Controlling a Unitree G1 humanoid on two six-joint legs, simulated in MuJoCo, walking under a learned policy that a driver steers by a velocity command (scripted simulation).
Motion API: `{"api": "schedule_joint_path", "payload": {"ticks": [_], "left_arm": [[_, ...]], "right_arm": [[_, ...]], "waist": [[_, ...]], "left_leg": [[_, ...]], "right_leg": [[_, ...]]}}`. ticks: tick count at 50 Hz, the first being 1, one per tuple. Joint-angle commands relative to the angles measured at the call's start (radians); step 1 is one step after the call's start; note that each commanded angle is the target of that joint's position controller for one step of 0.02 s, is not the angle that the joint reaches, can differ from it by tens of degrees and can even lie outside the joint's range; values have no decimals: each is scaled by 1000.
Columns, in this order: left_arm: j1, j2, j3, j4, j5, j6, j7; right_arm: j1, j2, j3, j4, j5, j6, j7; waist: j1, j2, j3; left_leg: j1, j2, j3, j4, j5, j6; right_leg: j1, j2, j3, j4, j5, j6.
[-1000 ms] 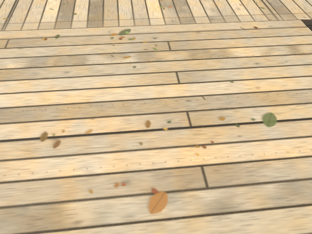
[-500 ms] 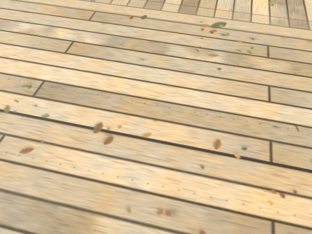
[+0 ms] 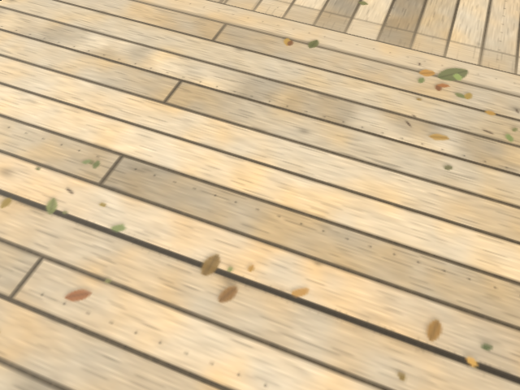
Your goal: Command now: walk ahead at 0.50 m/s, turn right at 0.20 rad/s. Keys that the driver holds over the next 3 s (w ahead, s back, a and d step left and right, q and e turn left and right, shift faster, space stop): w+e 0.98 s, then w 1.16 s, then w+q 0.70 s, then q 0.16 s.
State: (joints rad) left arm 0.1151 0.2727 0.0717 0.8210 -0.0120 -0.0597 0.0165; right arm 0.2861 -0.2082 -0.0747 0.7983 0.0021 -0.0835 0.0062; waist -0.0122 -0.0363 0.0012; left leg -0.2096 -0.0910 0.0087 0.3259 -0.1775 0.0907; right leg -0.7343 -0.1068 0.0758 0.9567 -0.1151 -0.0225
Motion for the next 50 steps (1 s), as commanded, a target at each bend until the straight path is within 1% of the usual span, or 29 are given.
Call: {"api": "schedule_joint_path", "payload": {"ticks": [1, 5, 7, 9, 11, 12, 13, 14, 15, 16, 17, 18, 19, 20, 23, 26, 28, 30, 33, 35, 36, 37, 38, 39, 40, 41, 42, 45, 50], "left_arm": [[-32, 24, 6, -44, -4, -5, -9], [-124, 16, 2, -65, -11, -10, -30], [-171, 19, -1, -87, -8, -10, -37], [-205, 15, -3, -113, -9, -13, -49], [-176, 30, 3, -117, -6, -18, -71], [-133, 48, 12, -111, -4, -18, -76], [-29, 77, 29, -79, -4, -17, -73], [144, 142, 59, -38, 0, -11, -65], [301, 251, 89, -17, 1, -6, -46], [321, 250, 75, -18, -6, -8, -47], [296, 177, 57, -29, 0, 1, -34], [216, 121, 43, -60, -3, 1, -29], [143, 98, 35, -79, -7, 0, -28], [104, 70, 26, -91, -5, -3, -25], [96, 93, 31, -109, -4, -5, -15], [128, 127, 40, -115, -15, 5, -7], [165, 133, 44, -106, -18, 8, -7], [206, 131, 46, -95, -19, 9, -6], [223, 124, 49, -98, -22, 11, -1], [204, 121, 53, -113, -19, 13, 4], [193, 100, 47, -125, -15, 11, 3], [172, 51, 31, -148, -5, 5, -3], [270, -3, 17, -169, -19, -1, 0], [320, 53, 15, -178, -34, -3, 0], [274, 125, 33, -165, -32, 5, 0], [194, 138, 38, -177, -17, 13, 0], [151, 124, 39, -193, -5, 14, -2], [153, 70, 37, -205, -15, 27, -14], [72, 45, 25, -227, -8, 34, -19]], "right_arm": [[-33, -133, -37, -42, 5, -26, -22], [-1, -147, -41, 1, 3, -22, -23], [25, -153, -43, 17, -2, -20, -25], [41, -152, -46, 40, 6, -9, -29], [11, -177, -53, 28, 11, 0, -38], [-10, -200, -59, 19, 14, 5, -43], [-37, -215, -62, 7, 16, 9, -46], [-47, -208, -56, -6, 17, 2, -47], [-10, -134, -28, -48, -5, -16, -37], [16, -78, 1, -64, -5, -50, -13], [-50, -146, -13, -67, 30, -78, 6], [-110, -152, -11, -83, 39, -85, 4], [-140, -142, -11, -87, 13, -85, -7], [-159, -152, -22, -92, -12, -77, -18], [-149, -119, -21, -114, -14, -49, -25], [-241, -78, -4, -139, -14, -33, -22], [-306, -76, -2, -155, -9, -34, -15], [-358, -87, -2, -178, 3, -41, -8], [-370, -133, -17, -194, 11, -55, 1], [-312, -154, -30, -188, 14, -66, 1], [-232, -172, -41, -171, 8, -69, -2], [-97, -212, -55, -155, -9, -71, -9], [33, -285, -71, -140, -32, -62, -15], [65, -267, -69, -121, -12, -54, -6], [9, -179, -46, -143, -4, -48, -8], [-39, -146, -34, -149, -5, -36, -11], [-80, -133, -26, -143, -10, -29, -10], [-107, -115, -18, -119, -11, -33, -5], [-74, -171, -36, -63, -9, -40, -10]], "waist": [[6, 77, -44], [-44, 77, -10], [-66, 86, 20], [-69, 102, 45], [-44, 126, 21], [-16, 146, -23], [46, 143, -82], [125, 114, -179], [140, -82, -305], [104, -203, -414], [144, -114, -341], [127, -54, -239], [84, 34, -159], [52, 45, -116], [4, 8, -70], [35, -18, -31], [67, -45, -24], [88, -60, -20], [79, -63, -34], [35, -84, -45], [-9, -79, -81], [-76, -24, -183], [-70, 207, -315], [-55, 381, -343], [-69, 247, -218], [-68, 159, -119], [-45, 118, -60], [0, 152, -14], [-5, 101, -6]], "left_leg": [[57, 279, -106, -130, 338, 108], [139, 288, -38, -112, 347, 55], [212, 313, -23, -103, 334, 62], [278, 334, -10, -61, 430, 60], [306, 338, 19, 18, 657, 52], [303, 332, 40, 92, 830, 41], [279, 305, 77, 221, 957, 20], [135, 274, 101, 437, 872, -17], [-252, 152, 115, 835, 375, -91], [-527, -9, -57, 1079, -390, -113], [-649, 72, -138, 1119, -321, -94], [-658, 117, -123, 1049, -233, -81], [-606, 152, -110, 948, -182, -90], [-536, 177, -103, 868, -148, -102], [-450, 177, -69, 719, -122, -137], [-383, 139, -33, 471, 56, -163], [-318, 105, -35, 326, 193, -153], [-273, 83, -50, 247, 257, -147], [-245, 77, -95, 167, 194, -123], [-159, 78, -93, 126, 134, -96], [-39, 88, -85, 101, 126, -71], [186, 204, -174, 132, 110, -16], [528, 425, -521, 96, -2, 123], [568, 541, -830, 15, -238, 199], [463, 500, -727, -11, -333, 164], [333, 451, -565, -19, -257, 121], [217, 405, -460, -43, -147, 101], [71, 337, -266, -111, 32, 83], [102, 344, -106, -153, 212, 100]], "right_leg": [[10, 1, 19, -151, 172, -8], [24, 36, -14, -302, 285, -34], [-18, 42, -28, -325, 230, -32], [-42, 54, -58, -348, 113, -49], [35, 92, -123, -377, 5, -77], [133, 128, -164, -375, -45, -95], [292, 174, -199, -415, -23, -122], [582, 161, -126, -430, 55, -169], [975, -96, 296, -455, 72, -334], [1168, -245, 748, -635, -68, -471], [1154, -204, 627, -648, -160, -397], [1026, -162, 493, -648, -109, -345], [863, -121, 399, -664, 3, -316], [745, -90, 335, -687, 97, -301], [572, -50, 270, -722, 209, -300], [472, 15, 187, -732, 188, -265], [446, 45, 171, -713, 151, -225], [448, 34, 213, -689, 100, -208], [543, -2, 317, -610, 23, -188], [564, -1, 359, -535, 27, -168], [543, 34, 344, -454, 75, -143], [445, 83, 282, -240, 37, -110], [143, 219, 135, 83, -267, -39], [-43, 176, 107, 278, -495, -20], [-101, 122, 119, 365, -403, -7], [-90, 89, 79, 370, -320, -2], [-61, 62, 63, 333, -263, -2], [20, 16, 36, 256, -198, -2], [-23, 0, 37, 71, -22, 26]]}}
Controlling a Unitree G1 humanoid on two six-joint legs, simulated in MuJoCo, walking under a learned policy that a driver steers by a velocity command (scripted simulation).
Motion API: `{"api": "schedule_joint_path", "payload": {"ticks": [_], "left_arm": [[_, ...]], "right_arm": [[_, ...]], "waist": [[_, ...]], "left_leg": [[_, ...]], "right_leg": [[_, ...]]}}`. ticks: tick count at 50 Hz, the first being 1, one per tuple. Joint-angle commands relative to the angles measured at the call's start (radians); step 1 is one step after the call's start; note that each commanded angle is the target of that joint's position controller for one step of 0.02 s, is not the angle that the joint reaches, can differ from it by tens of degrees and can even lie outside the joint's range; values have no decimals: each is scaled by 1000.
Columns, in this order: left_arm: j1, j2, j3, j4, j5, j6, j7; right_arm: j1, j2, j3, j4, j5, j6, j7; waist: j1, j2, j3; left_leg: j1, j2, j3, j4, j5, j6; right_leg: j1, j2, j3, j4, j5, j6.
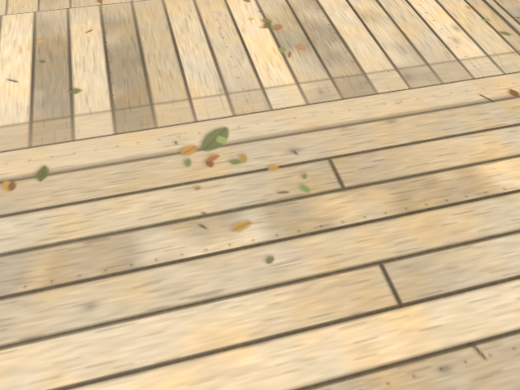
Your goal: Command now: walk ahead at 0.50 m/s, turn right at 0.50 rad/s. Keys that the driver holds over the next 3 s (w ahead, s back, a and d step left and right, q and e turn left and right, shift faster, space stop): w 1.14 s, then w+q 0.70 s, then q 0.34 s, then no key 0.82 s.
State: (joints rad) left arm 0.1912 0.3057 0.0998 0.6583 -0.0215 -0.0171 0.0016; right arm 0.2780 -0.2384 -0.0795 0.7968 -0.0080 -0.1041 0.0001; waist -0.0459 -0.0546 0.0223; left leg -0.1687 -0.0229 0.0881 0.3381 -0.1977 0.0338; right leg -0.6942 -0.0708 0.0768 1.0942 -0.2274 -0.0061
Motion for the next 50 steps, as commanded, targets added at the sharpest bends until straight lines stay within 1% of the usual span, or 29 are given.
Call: {"api": "schedule_joint_path", "payload": {"ticks": [1, 5, 9, 11, 12, 13, 14, 15, 16, 17, 18, 19, 21, 23, 25, 28, 33, 36, 37, 38, 39, 40, 41, 42, 43, 44, 45, 46, 50], "left_arm": [[-26, 4, -8, -66, 3, -12, -8], [-162, -18, -26, -95, 5, -29, -31], [-234, 2, -25, -133, 0, -34, -45], [-147, 37, -6, -115, 8, -36, -44], [-2, 76, 18, -68, 13, -36, -39], [168, 140, 43, -28, 18, -32, -27], [235, 254, 59, -16, 24, -35, -19], [265, 182, 37, -18, 18, -37, -18], [204, 136, 20, -13, 19, -41, -20], [141, 103, 8, -16, 13, -42, -21], [82, 75, -1, -14, 16, -45, -24], [47, 48, -11, -18, 24, -51, -26], [27, 49, -9, -8, 22, -64, -25], [37, 70, -3, 13, 20, -76, -20], [59, 82, 0, 35, 18, -77, -11], [98, 102, 3, 63, 13, -72, -4], [173, 129, 11, 119, -1, -61, -2], [168, 146, 17, 138, -2, -47, 4], [151, 147, 15, 138, -3, -42, 6], [155, 118, 4, 137, 4, -37, 9], [170, 65, -19, 111, 29, -36, 14], [290, -26, -43, 102, 14, -57, 6], [223, 80, -23, 117, 1, -73, 1], [130, 115, -13, 89, -16, -82, -2], [80, 102, -16, 80, -10, -83, 4], [55, 93, -13, 75, 5, -79, 8], [74, 82, -11, 78, 7, -70, 7], [93, 66, -12, 84, 7, -61, 8], [22, 38, -19, 64, 18, -45, 11]], "right_arm": [[-58, -145, -31, -52, 4, -17, -3], [-5, -180, -35, -14, 24, -4, -2], [53, -219, -43, 28, 44, 16, 2], [38, -240, -46, 40, 54, 27, -2], [40, -227, -38, 48, 56, 30, -5], [39, -191, -21, 36, 37, 28, -10], [105, -82, 21, -12, 10, 9, -2], [78, -135, 11, 5, 26, -16, 6], [0, -184, -5, -23, 55, -24, 12], [-49, -174, 1, -34, 50, -26, 9], [-71, -166, -1, -34, 29, -22, 4], [-55, -163, -5, -30, 21, -11, 3], [-18, -127, 1, -18, 21, 12, 4], [-56, -112, 5, -32, 14, 26, -1], [-122, -98, 13, -50, 7, 27, 0], [-218, -80, 25, -69, 15, 21, 12], [-333, -103, 26, -112, 26, 14, 37], [-294, -132, 17, -110, 23, 7, 46], [-217, -152, 5, -89, 19, 5, 44], [-68, -196, -19, -42, 15, 5, 36], [107, -276, -38, -14, 5, 6, 27], [137, -324, -46, 3, 4, 9, 35], [119, -228, -22, -10, 23, 9, 37], [54, -193, -10, -21, 22, 9, 33], [-10, -180, -4, -32, 12, 10, 31], [-51, -154, 3, -35, 4, 9, 32], [-69, -136, 10, -36, -6, 5, 32], [-71, -130, 11, -33, -5, 1, 32], [-37, -170, 0, -3, 6, -5, 17]], "waist": [[22, 115, -25], [-22, 108, 14], [-29, 135, 41], [42, 160, -17], [116, 144, -103], [187, 102, -219], [145, -156, -336], [176, -144, -431], [171, -108, -289], [142, -53, -201], [107, -12, -136], [69, -20, -107], [31, -24, -89], [24, -5, -52], [40, 6, -26], [75, -3, 1], [113, -7, 36], [78, -27, 13], [31, -25, -31], [-29, -2, -129], [-80, 137, -283], [-15, 407, -380], [-58, 279, -335], [-53, 214, -210], [-24, 128, -140], [0, 113, -86], [31, 141, -81], [44, 152, -81], [45, 114, -34]], "left_leg": [[64, 265, -153, -167, 248, 152], [76, 255, -77, -168, 230, 141], [178, 307, -88, -117, 313, 135], [196, 295, -51, 17, 600, 109], [150, 255, -3, 181, 718, 84], [-46, 218, 27, 430, 546, 40], [-468, 55, 22, 824, -113, -32], [-574, 33, -155, 977, -379, -28], [-660, 85, -159, 1016, -318, -19], [-646, 128, -139, 966, -232, -13], [-602, 154, -134, 896, -174, -19], [-535, 176, -145, 852, -132, -22], [-476, 181, -143, 800, -89, -36], [-499, 183, -140, 714, -19, -56], [-514, 178, -137, 581, 99, -64], [-464, 145, -117, 383, 253, -59], [-455, 111, -115, 230, 237, -26], [-374, 83, -92, 179, 130, 16], [-259, 51, -59, 151, 118, 37], [-48, 44, -54, 161, 137, 67], [243, 237, -280, 183, 200, 133], [524, 407, -752, 36, -56, 285], [503, 389, -788, -29, -209, 260], [386, 362, -647, -42, -195, 219], [252, 329, -547, -58, -103, 199], [142, 296, -476, -85, -11, 195], [77, 274, -429, -110, 49, 189], [46, 261, -397, -134, 81, 193], [18, 253, -293, -199, 200, 210]], "right_leg": [[-45, -31, 28, -132, 137, 8], [37, -8, -45, -369, 231, -4], [71, 18, -90, -492, 100, -44], [244, 73, -137, -570, 64, -86], [464, 110, -164, -621, 124, -117], [769, 12, -35, -574, 178, -162], [1104, -269, 458, -637, 68, -327], [1120, -326, 661, -750, 31, -367], [1023, -283, 497, -755, 69, -324], [885, -233, 362, -764, 129, -288], [750, -198, 286, -797, 190, -267], [653, -169, 235, -833, 234, -255], [564, -159, 193, -896, 252, -266], [525, -153, 136, -934, 289, -269], [522, -133, 80, -948, 299, -253], [516, -105, 17, -954, 260, -218], [629, -160, 34, -904, 200, -197], [699, -183, 45, -820, 324, -168], [699, -154, 17, -725, 474, -147], [646, -98, -27, -542, 552, -120], [451, -26, -86, -209, 279, -76], [67, 143, -48, 90, -325, -17], [-50, 93, 57, 199, -346, -23], [-104, 45, 35, 202, -252, -36], [-71, -4, 7, 160, -161, -37], [-36, -33, 1, 100, -105, -33], [24, -55, 9, 69, -68, -31], [56, -60, 6, 43, -51, -26], [0, -73, -10, -112, 75, 10]]}}
Over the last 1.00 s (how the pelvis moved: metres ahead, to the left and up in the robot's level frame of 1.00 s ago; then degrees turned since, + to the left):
0.55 -0.12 0.00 -34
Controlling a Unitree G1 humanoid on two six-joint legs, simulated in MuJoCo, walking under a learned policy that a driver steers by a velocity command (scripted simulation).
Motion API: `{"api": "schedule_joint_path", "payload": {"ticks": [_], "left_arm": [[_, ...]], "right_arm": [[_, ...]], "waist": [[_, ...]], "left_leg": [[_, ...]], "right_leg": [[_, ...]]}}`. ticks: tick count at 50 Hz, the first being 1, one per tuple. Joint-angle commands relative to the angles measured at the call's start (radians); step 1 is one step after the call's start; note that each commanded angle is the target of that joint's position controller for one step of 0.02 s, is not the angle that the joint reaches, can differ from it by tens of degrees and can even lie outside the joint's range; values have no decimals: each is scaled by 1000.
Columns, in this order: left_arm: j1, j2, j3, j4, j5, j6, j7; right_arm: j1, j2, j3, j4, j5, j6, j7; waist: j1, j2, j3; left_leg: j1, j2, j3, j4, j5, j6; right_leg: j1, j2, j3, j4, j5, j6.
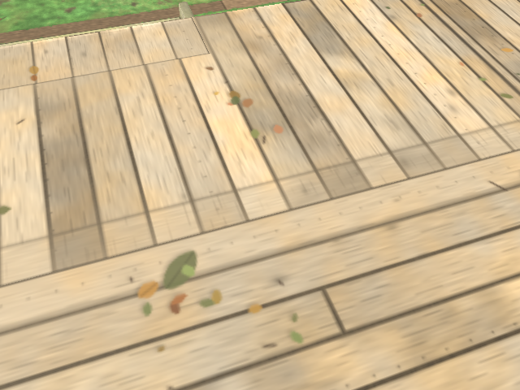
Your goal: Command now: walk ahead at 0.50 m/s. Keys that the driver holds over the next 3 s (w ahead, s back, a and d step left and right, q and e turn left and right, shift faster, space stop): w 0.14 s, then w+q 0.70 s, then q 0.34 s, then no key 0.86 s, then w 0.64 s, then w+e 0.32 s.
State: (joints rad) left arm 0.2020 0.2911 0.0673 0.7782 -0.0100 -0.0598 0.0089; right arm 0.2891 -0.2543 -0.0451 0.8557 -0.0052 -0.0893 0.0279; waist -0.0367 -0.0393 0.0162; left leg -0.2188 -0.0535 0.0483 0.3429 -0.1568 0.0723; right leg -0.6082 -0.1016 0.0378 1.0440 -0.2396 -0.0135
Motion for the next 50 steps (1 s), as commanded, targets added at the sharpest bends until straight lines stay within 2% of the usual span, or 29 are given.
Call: {"api": "schedule_joint_path", "payload": {"ticks": [1, 5, 8, 10, 13, 14, 15, 16, 17, 18, 19, 20, 21, 22, 24, 27, 32, 35, 37, 40, 41, 42, 43, 44, 45, 46, 47, 48, 50], "left_arm": [[-16, 47, 11, -62, 8, -3, 3], [-135, 22, -1, -84, 4, -13, -11], [-231, 21, -7, -113, -3, -20, -25], [-274, 27, -7, -134, -6, -29, -37], [-225, 66, 6, -127, -5, -45, -46], [-145, 87, 17, -104, -2, -49, -43], [2, 135, 41, -60, 4, -52, -33], [186, 211, 62, -35, 21, -50, -22], [218, 268, 72, -16, 24, -39, -23], [209, 164, 49, -25, 15, -35, -21], [144, 116, 32, -30, 10, -37, -16], [78, 91, 23, -33, 12, -38, -16], [29, 62, 15, -30, 15, -41, -19], [-1, 46, 11, -25, 22, -47, -19], [-20, 49, 16, -10, 22, -57, -18], [-8, 82, 28, 16, 26, -62, -7], [24, 122, 38, 43, 20, -48, 7], [74, 145, 47, 66, 8, -32, 9], [92, 159, 53, 79, -3, -17, 9], [68, 201, 64, 75, -18, 4, 14], [51, 209, 66, 71, -22, 13, 16], [48, 192, 58, 66, -20, 15, 18], [72, 107, 32, 27, 19, 6, 18], [107, 39, 2, -17, 23, -30, 8], [0, 127, 21, -29, -12, -56, -4], [-39, 126, 19, -45, -28, -66, -4], [-30, 117, 20, -29, -7, -65, 6], [-25, 135, 30, -21, 13, -55, 15], [-3, 126, 33, -26, 19, -23, 17]], "right_arm": [[-36, -159, -36, -55, 4, -17, -16], [14, -172, -37, -26, 16, -8, -25], [75, -181, -39, 4, 23, 3, -26], [100, -184, -41, 19, 27, 16, -28], [80, -209, -53, 22, 32, 30, -37], [56, -213, -54, 18, 34, 33, -39], [54, -182, -43, 13, 28, 34, -38], [51, -115, -18, -19, 4, 31, -37], [183, -17, 8, -34, 21, 10, -34], [137, -132, -19, -15, 45, 0, -32], [49, -178, -35, -41, 56, -1, -32], [5, -166, -37, -48, 49, 3, -36], [-15, -154, -41, -53, 37, 11, -38], [4, -136, -44, -50, 37, 24, -37], [12, -94, -41, -57, 41, 46, -35], [-35, -81, -42, -89, 32, 63, -34], [-173, -59, -29, -138, 27, 55, -4], [-266, -54, -22, -183, 27, 56, 13], [-299, -64, -24, -210, 28, 58, 23], [-230, -109, -48, -221, 26, 65, 30], [-115, -141, -69, -196, 30, 67, 27], [58, -203, -105, -147, 32, 71, 14], [143, -318, -136, -128, 30, 79, -10], [73, -360, -128, -179, 15, 63, -5], [61, -269, -99, -194, 10, 50, 6], [21, -228, -88, -194, 9, 38, 6], [-36, -200, -82, -197, 20, 35, 4], [-85, -168, -73, -209, 24, 37, -3], [-116, -171, -72, -228, 4, 42, -12]], "waist": [[28, 93, -22], [-13, 100, 7], [-51, 96, 39], [-55, 99, 56], [-6, 128, 30], [46, 131, -11], [109, 111, -114], [176, -3, -283], [110, -277, -398], [148, -180, -354], [144, -126, -213], [115, -67, -143], [90, -62, -83], [59, -77, -58], [35, -67, -31], [29, -26, 2], [73, -6, 41], [107, 6, 73], [108, -2, 82], [42, -48, 10], [-28, -45, -51], [-112, -14, -138], [-100, 187, -205], [-13, 312, -350], [-73, 159, -341], [-50, 129, -230], [-4, 43, -154], [26, 49, -118], [66, 70, -112]], "left_leg": [[77, 276, -228, -210, 176, 164], [94, 238, -137, -216, 183, 128], [138, 257, -142, -194, 158, 128], [185, 281, -173, -155, 165, 128], [219, 307, -221, -69, 240, 106], [201, 284, -208, 12, 348, 89], [136, 224, -171, 179, 405, 58], [-62, 147, -118, 493, 159, 14], [-428, 3, -87, 805, -411, -44], [-527, 56, -186, 928, -422, -46], [-574, 100, -171, 947, -331, -38], [-540, 142, -152, 922, -246, -41], [-510, 166, -153, 877, -189, -45], [-455, 187, -160, 850, -149, -47], [-424, 198, -153, 819, -116, -55], [-481, 201, -162, 732, -15, -73], [-457, 183, -91, 460, 192, -66], [-476, 173, -51, 361, 174, -46], [-482, 159, -25, 322, 109, -23], [-320, 72, 56, 306, -42, 32], [-171, 25, 83, 271, -48, 61], [96, -12, 65, 210, 11, 100], [391, 195, -285, 181, 92, 191], [575, 408, -832, 20, 112, 381], [557, 396, -748, -12, 246, 333], [440, 359, -574, 15, 397, 297], [300, 303, -453, 25, 470, 249], [186, 272, -382, 13, 508, 223], [51, 244, -343, -14, 610, 219]], "right_leg": [[-95, -42, 27, -118, 140, 23], [-52, -11, -6, -346, 314, 27], [-34, 13, -20, -445, 325, 25], [-36, 28, -13, -498, 279, 16], [76, 54, -11, -560, 184, -12], [203, 77, -34, -594, 177, -29], [434, 69, -33, -588, 193, -60], [745, -122, 158, -544, 216, -124], [1027, -334, 580, -649, 43, -269], [971, -312, 624, -717, -117, -257], [847, -281, 468, -738, -119, -212], [717, -240, 361, -770, -54, -187], [613, -206, 277, -807, 11, -175], [541, -181, 203, -842, 61, -163], [477, -173, 113, -889, 149, -168], [475, -175, 5, -916, 253, -176], [512, -149, -151, -929, 290, -149], [602, -177, -190, -909, 309, -141], [672, -197, -210, -867, 376, -128], [719, -200, -254, -677, 810, -96], [696, -179, -276, -514, 917, -78], [572, -135, -296, -280, 841, -41], [228, -42, -299, 80, 291, 25], [-61, 158, -90, 358, -390, 70], [-138, 102, 47, 395, -358, 54], [-155, 66, 34, 348, -287, 36], [-118, 22, 31, 261, -222, 37], [-61, -5, 30, 190, -182, 41], [35, 0, 26, 132, -143, 56]]}}
Over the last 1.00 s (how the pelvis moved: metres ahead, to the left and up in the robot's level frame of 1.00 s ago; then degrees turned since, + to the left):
0.52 -0.03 0.00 -5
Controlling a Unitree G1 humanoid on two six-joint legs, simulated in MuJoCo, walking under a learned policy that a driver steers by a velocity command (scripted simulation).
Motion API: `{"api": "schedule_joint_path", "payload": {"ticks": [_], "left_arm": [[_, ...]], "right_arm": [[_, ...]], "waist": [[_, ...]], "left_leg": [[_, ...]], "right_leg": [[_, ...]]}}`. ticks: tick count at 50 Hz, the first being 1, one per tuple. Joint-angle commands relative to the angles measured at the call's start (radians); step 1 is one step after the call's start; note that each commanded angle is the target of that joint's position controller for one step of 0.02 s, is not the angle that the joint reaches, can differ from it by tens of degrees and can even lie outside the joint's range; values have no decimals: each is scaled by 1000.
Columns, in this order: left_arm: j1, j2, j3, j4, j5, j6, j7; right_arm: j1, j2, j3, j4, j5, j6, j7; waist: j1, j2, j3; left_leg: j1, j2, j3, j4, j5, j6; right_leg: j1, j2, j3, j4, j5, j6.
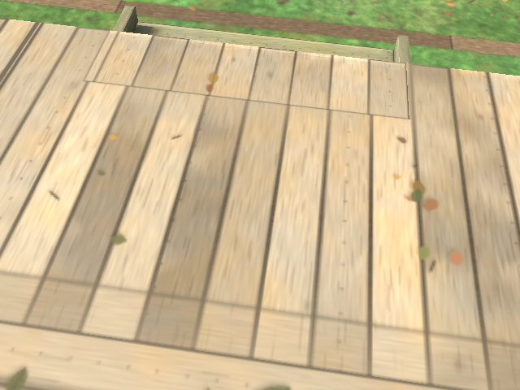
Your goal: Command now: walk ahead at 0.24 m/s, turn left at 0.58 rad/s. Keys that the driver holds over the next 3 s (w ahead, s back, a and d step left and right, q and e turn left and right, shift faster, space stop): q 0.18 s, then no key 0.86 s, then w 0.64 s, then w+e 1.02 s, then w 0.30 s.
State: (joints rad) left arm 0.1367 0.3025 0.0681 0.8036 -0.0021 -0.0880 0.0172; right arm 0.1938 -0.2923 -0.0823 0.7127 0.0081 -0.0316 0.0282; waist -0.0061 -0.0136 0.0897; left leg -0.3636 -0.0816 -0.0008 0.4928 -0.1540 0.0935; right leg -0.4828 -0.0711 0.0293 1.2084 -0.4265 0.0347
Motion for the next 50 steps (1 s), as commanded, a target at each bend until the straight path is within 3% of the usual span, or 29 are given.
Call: {"api": "schedule_joint_path", "payload": {"ticks": [1, 3, 6, 9, 12, 14, 15, 16, 17, 18, 19, 20, 21, 23, 25, 27, 30, 31, 32, 33, 34, 35, 39, 50], "left_arm": [[71, 97, 28, -53, 14, 17, 10], [46, 75, 20, -67, 19, 28, 16], [-27, 61, 10, -89, 16, 35, 11], [-101, 67, 7, -111, 7, 40, 0], [-109, 84, 11, -113, 6, 35, -11], [-81, 92, 17, -111, 10, 24, -18], [-53, 88, 17, -105, 14, 14, -20], [-37, 125, 23, -111, 32, 6, -16], [-41, 183, 29, -125, 53, 10, -9], [10, 120, 17, -96, 56, 22, -7], [13, 81, 3, -99, 32, 25, -13], [4, 80, 3, -99, 22, 31, -14], [-20, 88, 2, -101, 17, 37, -15], [-80, 88, -1, -102, 15, 52, -13], [-99, 75, -3, -94, 18, 67, -13], [-56, 82, 0, -75, 15, 75, -11], [-34, 76, -8, -55, 1, 78, -11], [-7, 66, -14, -45, 3, 72, -14], [2, 55, -19, -46, 20, 62, -22], [11, 16, -24, -44, 23, 58, -24], [-33, 41, -22, -36, 30, 58, -22], [-45, 43, -19, -31, 27, 59, -20], [-14, 46, -15, 7, 16, 68, -5], [1, 49, -8, 113, 6, 82, 9]], "right_arm": [[-19, -148, -39, -86, -11, -16, -17], [-3, -170, -46, -81, -5, -10, -32], [7, -167, -45, -80, 11, 17, -53], [22, -167, -45, -80, 9, 39, -65], [24, -145, -34, -78, 1, 48, -66], [6, -127, -24, -80, 2, 47, -66], [-10, -116, -17, -82, 4, 45, -66], [18, -82, -6, -85, -8, 38, -66], [122, -49, 3, -82, -27, 27, -64], [151, -75, 2, -80, -17, 31, -67], [122, -147, -14, -73, -11, 41, -68], [70, -165, -25, -70, -3, 55, -71], [52, -155, -27, -61, -2, 72, -74], [50, -109, -16, -54, 0, 87, -71], [52, -47, 5, -40, -2, 82, -66], [27, -40, 10, -32, -2, 74, -62], [58, -54, 5, 3, -7, 70, -55], [40, -84, 3, -8, -21, 70, -56], [29, -136, -4, -23, -31, 71, -60], [11, -128, -5, 6, -30, 68, -53], [-19, -68, 10, -9, -32, 58, -45], [-15, -51, 16, 2, -39, 49, -44], [32, -66, 16, 34, -24, 20, -51], [68, -43, 25, 102, -16, 13, -55]], "waist": [[43, 46, -191], [42, 57, -198], [16, 93, -219], [-12, 117, -213], [-24, 139, -204], [-3, 156, -193], [25, 154, -186], [17, 96, -212], [-49, -98, -263], [-36, -251, -306], [-8, -184, -293], [6, -125, -261], [3, -91, -226], [-24, -97, -178], [-22, -148, -176], [9, -171, -200], [-12, -148, -196], [-2, -110, -192], [25, -10, -185], [62, 154, -167], [35, 125, -124], [32, 112, -105], [26, 75, -76], [19, 21, -91]], "left_leg": [[163, 261, -266, -165, 661, 201], [142, 236, -235, -156, 695, 189], [142, 198, -226, -126, 595, 141], [151, 196, -279, -100, 460, 115], [187, 216, -332, -45, 398, 107], [197, 213, -375, 6, 348, 89], [183, 184, -374, 43, 305, 61], [138, 126, -342, 122, 203, 14], [7, 13, -242, 279, -168, -43], [-93, -20, -186, 414, -533, -106], [-127, 17, -191, 543, -547, -139], [-157, 27, -180, 624, -502, -156], [-165, 36, -175, 650, -462, -169], [-90, 65, -145, 550, -393, -180], [7, 71, -66, 358, -352, -184], [68, 76, -46, 206, -275, -178], [213, 65, -18, -80, -43, -132], [269, 110, -73, -90, 17, -104], [286, 201, -160, -80, 96, -61], [134, 201, -171, -93, -112, -19], [63, 177, -166, -128, -225, -24], [36, 168, -157, -138, -257, -43], [56, 141, -125, -98, -119, -75], [106, 119, -96, -75, 22, -73]], "right_leg": [[-75, -18, 26, -72, 66, 21], [-79, 10, 21, -179, 131, 40], [-58, 43, 28, -350, 268, 55], [-32, 72, 44, -475, 325, 58], [0, 79, 48, -563, 288, 45], [66, 81, 41, -662, 294, 13], [145, 75, 31, -776, 412, -16], [267, -23, 111, -806, 662, -60], [437, -204, 286, -762, 1050, -179], [477, -340, 479, -795, 1052, -341], [462, -333, 515, -819, 892, -366], [440, -283, 444, -819, 770, -330], [393, -242, 381, -831, 676, -296], [279, -173, 273, -870, 539, -248], [240, -101, 174, -877, 507, -218], [278, -103, 172, -865, 486, -229], [242, -90, 167, -842, 336, -190], [187, -77, 160, -840, 247, -138], [138, -31, 107, -787, 167, -88], [220, 46, 6, -778, 134, -38], [269, 49, 2, -750, 182, -12], [285, 47, 4, -744, 212, -13], [278, 35, 21, -741, 285, -35], [318, 32, 22, -733, 390, -23]]}}
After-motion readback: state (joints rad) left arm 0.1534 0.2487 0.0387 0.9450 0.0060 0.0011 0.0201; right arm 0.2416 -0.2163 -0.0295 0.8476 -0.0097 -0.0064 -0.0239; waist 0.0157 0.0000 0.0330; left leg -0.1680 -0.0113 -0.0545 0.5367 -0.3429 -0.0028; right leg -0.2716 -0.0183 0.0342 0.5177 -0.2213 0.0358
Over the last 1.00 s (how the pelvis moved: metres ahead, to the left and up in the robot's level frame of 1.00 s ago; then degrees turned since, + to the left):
0.49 0.05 -0.01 26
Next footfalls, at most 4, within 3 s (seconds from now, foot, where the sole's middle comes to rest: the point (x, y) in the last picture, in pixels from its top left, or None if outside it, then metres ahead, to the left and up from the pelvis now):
0.32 right None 0.26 -0.13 -0.77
0.62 left None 0.14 0.11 -0.77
1.74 left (186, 328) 0.56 0.20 -0.77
2.30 right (269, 226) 0.88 -0.02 -0.77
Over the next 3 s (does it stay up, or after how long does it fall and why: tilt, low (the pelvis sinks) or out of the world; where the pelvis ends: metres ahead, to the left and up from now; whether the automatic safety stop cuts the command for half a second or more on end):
stays up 1.14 0.04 0.01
